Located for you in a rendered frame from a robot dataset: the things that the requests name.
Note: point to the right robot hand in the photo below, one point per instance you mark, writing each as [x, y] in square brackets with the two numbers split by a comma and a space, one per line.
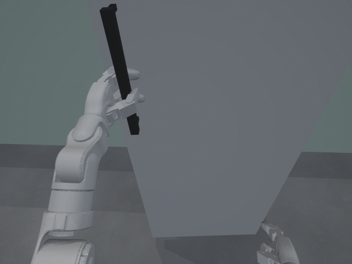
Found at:
[282, 251]

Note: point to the handle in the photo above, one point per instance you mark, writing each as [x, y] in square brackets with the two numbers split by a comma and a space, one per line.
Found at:
[108, 15]

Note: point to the fridge door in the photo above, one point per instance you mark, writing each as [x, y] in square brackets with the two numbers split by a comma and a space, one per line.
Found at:
[233, 90]

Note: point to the robot left upper arm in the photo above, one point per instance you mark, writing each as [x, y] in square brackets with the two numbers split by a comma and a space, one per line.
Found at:
[66, 251]

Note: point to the left robot forearm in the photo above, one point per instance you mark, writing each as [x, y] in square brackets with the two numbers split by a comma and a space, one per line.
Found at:
[70, 205]

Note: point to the left robot hand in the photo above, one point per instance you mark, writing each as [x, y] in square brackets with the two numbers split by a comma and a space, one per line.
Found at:
[102, 102]

